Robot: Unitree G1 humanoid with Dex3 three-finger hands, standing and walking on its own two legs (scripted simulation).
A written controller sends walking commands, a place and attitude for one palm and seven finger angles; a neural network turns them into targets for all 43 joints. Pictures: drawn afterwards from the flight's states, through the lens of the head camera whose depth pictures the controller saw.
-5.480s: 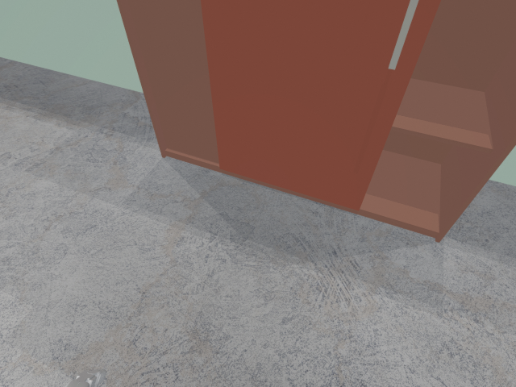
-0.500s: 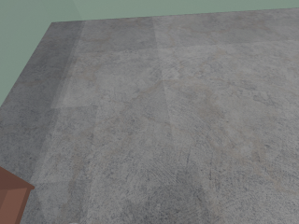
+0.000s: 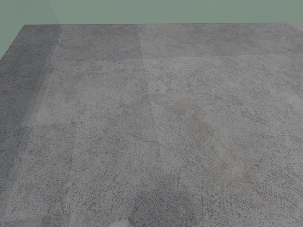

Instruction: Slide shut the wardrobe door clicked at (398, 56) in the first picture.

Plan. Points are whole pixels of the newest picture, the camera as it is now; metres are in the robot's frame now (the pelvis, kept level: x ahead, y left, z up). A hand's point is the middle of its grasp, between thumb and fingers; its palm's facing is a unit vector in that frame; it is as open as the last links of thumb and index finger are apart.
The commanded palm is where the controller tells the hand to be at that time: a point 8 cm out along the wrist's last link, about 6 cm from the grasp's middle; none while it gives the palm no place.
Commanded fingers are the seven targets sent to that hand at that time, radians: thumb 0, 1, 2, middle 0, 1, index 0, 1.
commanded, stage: turn to face it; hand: left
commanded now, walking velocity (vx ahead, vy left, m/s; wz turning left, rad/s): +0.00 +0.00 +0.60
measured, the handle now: out of the picture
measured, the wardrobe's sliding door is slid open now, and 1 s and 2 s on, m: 0.37 0.37 0.37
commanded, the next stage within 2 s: none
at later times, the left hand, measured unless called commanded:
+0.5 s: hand out of the picture +0.13 +0.23 -0.14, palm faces +0.24 -0.95 -0.22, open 7.4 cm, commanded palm none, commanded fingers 0.00 0.90 0.90 -0.20 -0.30 -0.20 -0.30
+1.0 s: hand out of the picture +0.02 +0.14 -0.12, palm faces +0.54 -0.79 -0.30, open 7.4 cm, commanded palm none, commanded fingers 0.00 0.90 0.90 -0.20 -0.30 -0.20 -0.30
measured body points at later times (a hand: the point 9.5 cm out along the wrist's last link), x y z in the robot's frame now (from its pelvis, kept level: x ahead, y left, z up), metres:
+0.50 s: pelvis +0.05 +0.02 +0.02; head +0.07 +0.03 +0.47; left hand +0.12 +0.28 -0.12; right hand +0.11 -0.22 -0.13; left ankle +0.09 +0.08 -0.72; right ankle +0.08 -0.15 -0.66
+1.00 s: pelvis +0.07 -0.06 +0.02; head +0.12 -0.07 +0.47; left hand -0.01 +0.18 -0.10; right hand +0.28 -0.25 -0.14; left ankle -0.04 +0.09 -0.62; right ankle +0.08 -0.14 -0.72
